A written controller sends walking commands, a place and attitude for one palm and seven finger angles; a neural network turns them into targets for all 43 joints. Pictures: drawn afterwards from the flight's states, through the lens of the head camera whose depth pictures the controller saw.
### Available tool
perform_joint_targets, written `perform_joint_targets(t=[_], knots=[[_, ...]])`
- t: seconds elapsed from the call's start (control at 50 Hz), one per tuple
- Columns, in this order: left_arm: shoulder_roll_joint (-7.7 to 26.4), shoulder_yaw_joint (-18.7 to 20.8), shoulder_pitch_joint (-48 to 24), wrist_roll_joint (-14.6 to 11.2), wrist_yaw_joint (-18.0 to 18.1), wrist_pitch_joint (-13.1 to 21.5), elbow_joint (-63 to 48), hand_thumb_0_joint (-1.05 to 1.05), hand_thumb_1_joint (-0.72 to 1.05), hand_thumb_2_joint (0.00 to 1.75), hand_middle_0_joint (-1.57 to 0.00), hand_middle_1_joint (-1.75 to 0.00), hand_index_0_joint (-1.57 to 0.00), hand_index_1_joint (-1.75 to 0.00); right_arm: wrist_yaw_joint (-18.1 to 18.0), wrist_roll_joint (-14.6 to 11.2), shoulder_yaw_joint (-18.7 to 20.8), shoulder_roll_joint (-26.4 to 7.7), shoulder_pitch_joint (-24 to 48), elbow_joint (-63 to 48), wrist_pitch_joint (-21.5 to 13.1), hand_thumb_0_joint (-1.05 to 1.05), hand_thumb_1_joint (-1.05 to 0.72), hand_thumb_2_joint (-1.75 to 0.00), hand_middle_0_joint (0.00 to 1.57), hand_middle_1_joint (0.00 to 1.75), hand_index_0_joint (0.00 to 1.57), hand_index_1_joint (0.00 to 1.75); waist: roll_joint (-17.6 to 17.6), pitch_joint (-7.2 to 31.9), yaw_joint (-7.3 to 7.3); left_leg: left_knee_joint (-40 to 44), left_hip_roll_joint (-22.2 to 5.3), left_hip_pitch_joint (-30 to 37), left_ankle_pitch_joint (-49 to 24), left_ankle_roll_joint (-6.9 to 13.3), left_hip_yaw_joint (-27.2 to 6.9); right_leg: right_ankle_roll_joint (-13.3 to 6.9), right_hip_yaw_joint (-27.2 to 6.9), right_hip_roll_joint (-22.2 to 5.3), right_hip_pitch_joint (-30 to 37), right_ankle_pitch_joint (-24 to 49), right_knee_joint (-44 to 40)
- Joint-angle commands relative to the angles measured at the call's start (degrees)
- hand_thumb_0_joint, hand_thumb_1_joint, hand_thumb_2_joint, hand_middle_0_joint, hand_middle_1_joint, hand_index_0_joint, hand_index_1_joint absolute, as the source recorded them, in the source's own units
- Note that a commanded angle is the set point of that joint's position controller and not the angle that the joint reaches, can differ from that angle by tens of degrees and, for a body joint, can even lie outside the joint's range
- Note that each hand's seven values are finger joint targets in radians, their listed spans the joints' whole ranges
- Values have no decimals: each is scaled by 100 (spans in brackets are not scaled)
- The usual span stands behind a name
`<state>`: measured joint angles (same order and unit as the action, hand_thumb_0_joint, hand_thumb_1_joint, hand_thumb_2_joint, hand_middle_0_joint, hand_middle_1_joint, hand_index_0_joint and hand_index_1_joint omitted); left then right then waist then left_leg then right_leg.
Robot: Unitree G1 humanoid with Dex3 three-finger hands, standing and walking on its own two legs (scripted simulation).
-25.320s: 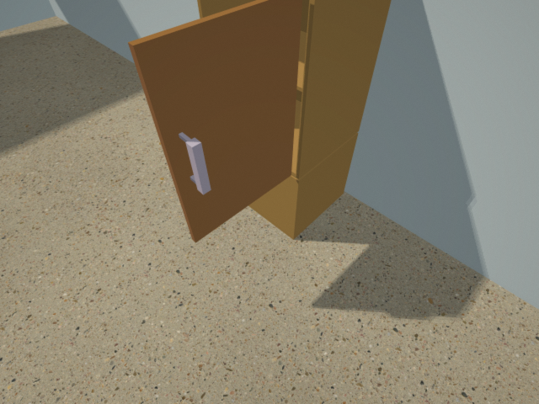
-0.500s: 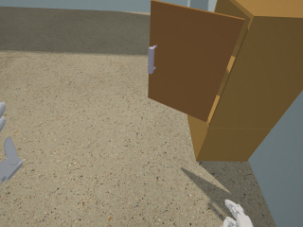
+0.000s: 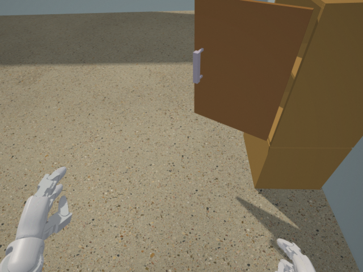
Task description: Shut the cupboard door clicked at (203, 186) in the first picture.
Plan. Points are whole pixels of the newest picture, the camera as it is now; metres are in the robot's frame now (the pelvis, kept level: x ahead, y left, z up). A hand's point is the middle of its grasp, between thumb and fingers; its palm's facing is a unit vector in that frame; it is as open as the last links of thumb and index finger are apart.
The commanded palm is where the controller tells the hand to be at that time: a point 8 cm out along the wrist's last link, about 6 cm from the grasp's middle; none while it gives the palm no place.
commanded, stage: let the arm hang, fingers relaxed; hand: left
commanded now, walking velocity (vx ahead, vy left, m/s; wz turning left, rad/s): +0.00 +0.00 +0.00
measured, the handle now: (198, 65) +0.97 -0.01 -0.02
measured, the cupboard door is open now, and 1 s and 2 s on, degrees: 59 59 59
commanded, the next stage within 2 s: look to check the result in 1.00 s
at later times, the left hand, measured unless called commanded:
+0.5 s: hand out of the picture -0.05 +0.19 -0.16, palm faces -0.02 -0.97 -0.25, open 7.3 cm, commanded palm none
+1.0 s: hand out of the picture +0.04 +0.16 -0.16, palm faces -0.04 -0.98 -0.19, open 7.4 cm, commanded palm none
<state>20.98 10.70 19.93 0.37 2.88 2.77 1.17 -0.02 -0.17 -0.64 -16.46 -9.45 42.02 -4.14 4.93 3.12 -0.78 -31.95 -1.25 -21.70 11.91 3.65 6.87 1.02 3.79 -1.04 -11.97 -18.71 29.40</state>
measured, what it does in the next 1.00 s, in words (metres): stands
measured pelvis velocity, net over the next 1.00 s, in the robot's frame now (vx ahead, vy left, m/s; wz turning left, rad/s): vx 0.01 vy -0.01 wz -0.02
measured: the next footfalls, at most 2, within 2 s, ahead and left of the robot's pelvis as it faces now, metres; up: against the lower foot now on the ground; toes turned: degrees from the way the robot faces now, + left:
none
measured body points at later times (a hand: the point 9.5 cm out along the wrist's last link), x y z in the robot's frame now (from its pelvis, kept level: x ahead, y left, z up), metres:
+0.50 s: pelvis -0.01 -0.01 +0.01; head +0.01 -0.01 +0.46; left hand -0.05 +0.25 -0.14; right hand -0.02 -0.26 -0.15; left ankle +0.06 +0.08 -0.73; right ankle -0.04 -0.13 -0.73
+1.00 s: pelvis +0.01 -0.01 +0.01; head +0.02 -0.01 +0.46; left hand +0.04 +0.21 -0.15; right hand +0.02 -0.26 -0.14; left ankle +0.06 +0.08 -0.73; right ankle -0.04 -0.13 -0.73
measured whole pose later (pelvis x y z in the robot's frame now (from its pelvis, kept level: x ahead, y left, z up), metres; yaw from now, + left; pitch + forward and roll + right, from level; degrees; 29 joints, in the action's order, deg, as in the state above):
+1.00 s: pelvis +0.01 -0.01 +0.01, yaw -1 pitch -1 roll +0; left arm 10.0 -0.1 13.6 1.1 0.9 0.6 64.5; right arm -1.2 0.8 0.6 -11.2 -13.2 64.9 0.0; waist -0.5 -1.4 1.3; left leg -21.4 -0.6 -12.7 8.0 2.6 8.2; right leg 0.2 2.4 -1.0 -4.7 -15.6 21.1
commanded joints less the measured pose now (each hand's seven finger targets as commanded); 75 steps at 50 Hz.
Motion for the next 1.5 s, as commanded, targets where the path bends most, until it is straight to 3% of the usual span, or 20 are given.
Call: perform_joint_targets(t=[0.0,0.04,0.06,0.14,0.2,0.24,0.34,0.42,0.52,0.74,0.94,0.98,1.08,1.48], knots=[[222,-652,-25,76,-267,-263,1636,0,90,90,-20,-30,-20,-30,13,58,269,-995,93,-269,90,0,-90,-90,20,30,20,30,-1278,146,103,467,-747,607,-1279,-46,-1043,-295,-437,-381,-266,778,-288],[266,-709,-217,97,-253,-248,2341,0,90,90,-20,-30,-20,-30,22,107,249,-950,50,-107,195,0,-90,-90,20,30,20,30,-1715,64,146,469,-637,758,-1154,-57,-1039,-358,-609,-512,-319,858,-382],[269,-769,-242,89,-231,-257,2690,0,90,90,-20,-30,-20,-30,36,126,229,-920,2,-26,254,0,-90,-90,20,30,20,30,-1603,35,155,482,-594,856,-1203,-79,-1017,-384,-641,-550,-357,821,-392],[47,-937,-251,53,-172,-345,3828,0,90,90,-20,-30,-20,-30,39,152,128,-591,-82,419,432,0,-90,-90,20,30,20,30,-424,-363,160,1017,-515,774,-104,-143,-1007,-302,-706,-478,-401,-20,-665],[-27,-941,-41,52,-171,-320,4557,0,90,90,-20,-30,-20,-30,5,145,144,-430,-211,766,480,0,-90,-90,20,30,20,30,77,-498,139,1220,-434,661,587,-176,-1001,-353,-720,-468,-299,-134,-870],[-101,-858,80,62,-174,-302,4868,0,90,90,-20,-30,-20,-30,-38,165,199,-404,-298,927,480,0,-90,-90,20,30,20,30,601,-400,101,1336,-460,642,832,-160,-1018,-410,-681,-430,-98,-6,-939],[-39,-888,52,41,-189,-224,5509,0,90,90,-20,-30,-20,-30,-111,113,272,-471,-578,1355,441,0,-90,-90,20,30,20,30,79,-314,134,1306,-543,913,516,-146,-1027,-464,-717,-474,6,205,-1156],[-111,-919,9,42,-170,-201,5882,0,90,90,-20,-30,-20,-30,-156,83,297,-503,-743,1639,407,0,-90,-90,20,30,20,30,-459,-474,162,1350,-633,1143,204,-105,-1036,-444,-688,-476,-119,264,-1238],[-174,-942,-5,45,-137,-216,6149,0,90,90,-20,-30,-20,-30,-161,86,295,-447,-785,1888,439,0,-90,-90,20,30,20,30,-858,-811,178,1425,-631,1206,305,-116,-932,-411,-688,-494,-357,-24,-1371],[-226,-950,-101,59,-115,-234,6235,0,90,90,-20,-30,-20,-30,-138,98,261,-249,-638,2063,432,0,-90,-90,20,30,20,30,-540,-936,136,1614,-597,1115,327,-153,-885,-327,-674,-488,-255,152,-1348],[-247,-925,-223,46,-107,-165,6232,0,90,90,-20,-30,-20,-30,-164,95,234,-234,-564,2088,332,0,-90,-90,20,30,20,30,-383,-437,127,1430,-613,1457,-836,-144,-823,-305,-645,-541,187,998,-1308],[-240,-911,-240,51,-100,-151,6236,0,90,90,-20,-30,-20,-30,-176,91,243,-241,-525,2089,317,0,-90,-90,20,30,20,30,-414,-406,125,1359,-631,1529,-1152,-133,-811,-310,-638,-556,246,1240,-1312],[-231,-921,-252,42,-99,-153,6279,0,90,90,-20,-30,-20,-30,-184,84,237,-276,-492,2111,334,0,-90,-90,20,30,20,30,-463,-593,136,1391,-636,1540,-1064,-143,-793,-304,-627,-567,213,1185,-1414],[-7,-917,-394,46,-106,-141,6333,0,90,90,-20,-30,-20,-30,-178,80,234,-526,-247,2116,338,0,-90,-90,20,30,20,30,-544,-506,148,1426,-669,1785,-1276,-147,-786,-291,-629,-603,392,1424,-1520]])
